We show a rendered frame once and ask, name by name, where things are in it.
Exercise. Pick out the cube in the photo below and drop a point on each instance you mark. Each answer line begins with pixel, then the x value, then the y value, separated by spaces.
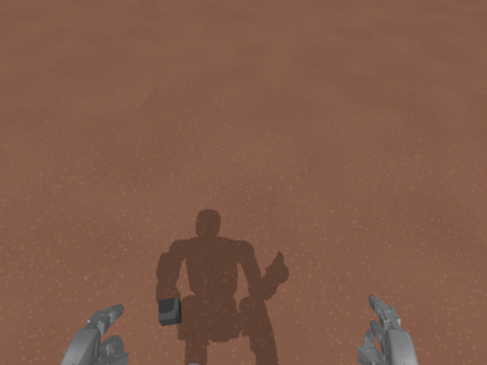
pixel 169 311

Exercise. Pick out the right robot hand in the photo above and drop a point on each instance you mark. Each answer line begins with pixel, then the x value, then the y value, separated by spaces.
pixel 395 343

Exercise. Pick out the left robot hand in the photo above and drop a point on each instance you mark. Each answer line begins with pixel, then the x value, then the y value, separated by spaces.
pixel 85 347

